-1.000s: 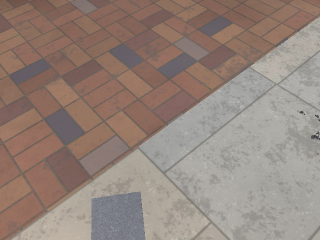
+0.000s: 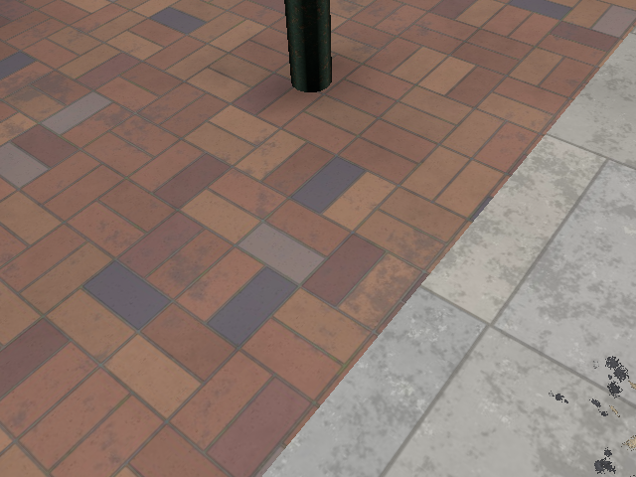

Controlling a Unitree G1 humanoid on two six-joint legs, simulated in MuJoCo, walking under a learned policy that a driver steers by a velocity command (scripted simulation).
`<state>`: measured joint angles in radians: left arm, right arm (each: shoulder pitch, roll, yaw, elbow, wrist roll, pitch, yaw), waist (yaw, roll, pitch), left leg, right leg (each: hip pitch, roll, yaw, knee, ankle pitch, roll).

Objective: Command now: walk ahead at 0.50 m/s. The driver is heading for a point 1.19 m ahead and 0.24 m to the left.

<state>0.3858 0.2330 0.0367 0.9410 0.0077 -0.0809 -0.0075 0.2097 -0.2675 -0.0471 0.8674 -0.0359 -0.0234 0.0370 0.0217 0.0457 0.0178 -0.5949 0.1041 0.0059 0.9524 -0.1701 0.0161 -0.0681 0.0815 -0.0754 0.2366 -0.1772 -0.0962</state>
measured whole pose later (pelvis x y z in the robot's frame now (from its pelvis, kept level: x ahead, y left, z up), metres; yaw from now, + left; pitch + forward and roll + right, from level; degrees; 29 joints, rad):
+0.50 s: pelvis +0.27 +0.05 +0.00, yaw +0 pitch -1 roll +0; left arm 0.23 0.24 0.05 0.95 0.04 -0.04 -0.02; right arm 0.34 -0.23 -0.05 0.98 -0.01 -0.08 0.01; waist -0.01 -0.03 0.04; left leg -0.13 -0.07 0.10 0.31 -0.17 0.10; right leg -0.52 -0.08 0.01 1.05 -0.24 -0.05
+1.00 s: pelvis +0.54 -0.01 +0.00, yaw +0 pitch -1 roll +0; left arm 0.26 0.22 0.05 1.00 0.02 -0.08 0.00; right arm 0.26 -0.23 -0.06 0.98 -0.03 -0.05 0.01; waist -0.01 0.03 0.05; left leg -0.44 0.05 -0.01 1.10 -0.30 0.07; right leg -0.20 0.06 -0.10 0.37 -0.16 -0.10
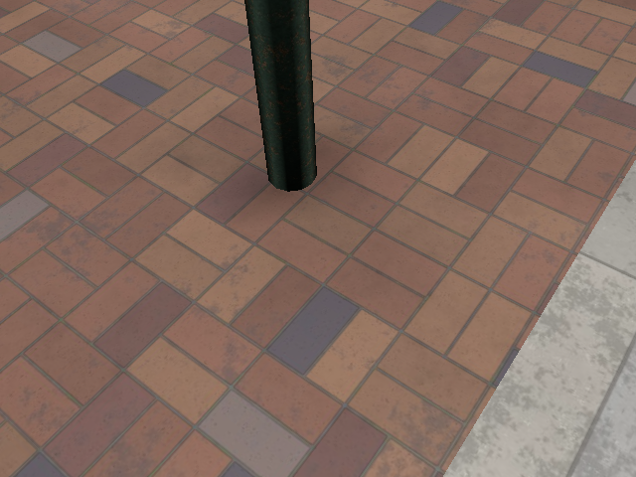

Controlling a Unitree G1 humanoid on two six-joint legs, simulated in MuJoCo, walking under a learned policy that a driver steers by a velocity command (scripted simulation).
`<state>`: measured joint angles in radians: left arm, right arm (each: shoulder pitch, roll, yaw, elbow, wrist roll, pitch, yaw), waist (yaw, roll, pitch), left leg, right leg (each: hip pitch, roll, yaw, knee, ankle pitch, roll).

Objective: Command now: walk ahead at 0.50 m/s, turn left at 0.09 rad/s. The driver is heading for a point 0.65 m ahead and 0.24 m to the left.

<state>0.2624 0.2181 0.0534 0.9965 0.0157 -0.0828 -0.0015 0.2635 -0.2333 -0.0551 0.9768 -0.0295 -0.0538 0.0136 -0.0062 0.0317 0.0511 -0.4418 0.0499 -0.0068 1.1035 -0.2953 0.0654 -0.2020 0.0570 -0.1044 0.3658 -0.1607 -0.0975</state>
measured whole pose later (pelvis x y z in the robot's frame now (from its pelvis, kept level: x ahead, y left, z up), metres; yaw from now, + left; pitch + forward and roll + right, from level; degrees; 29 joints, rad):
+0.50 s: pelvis +0.27 +0.06 -0.01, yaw +14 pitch +0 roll +0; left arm 0.28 0.21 0.05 0.95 0.02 -0.09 0.00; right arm 0.18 -0.25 -0.08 0.92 -0.02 -0.03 0.01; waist 0.01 -0.01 0.07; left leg -0.32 -0.11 0.07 0.51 -0.19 0.13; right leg -0.34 -0.05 -0.04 1.23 -0.35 -0.02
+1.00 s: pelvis +0.54 +0.10 -0.02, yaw +30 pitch +1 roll +0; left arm 0.06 0.25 0.03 0.75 0.04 -0.08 0.00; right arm 0.35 -0.30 -0.08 0.89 -0.01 -0.04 -0.02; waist -0.07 0.02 0.06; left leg -0.24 -0.14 -0.13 1.08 -0.48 0.06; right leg -0.42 0.00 -0.03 0.55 -0.15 -0.04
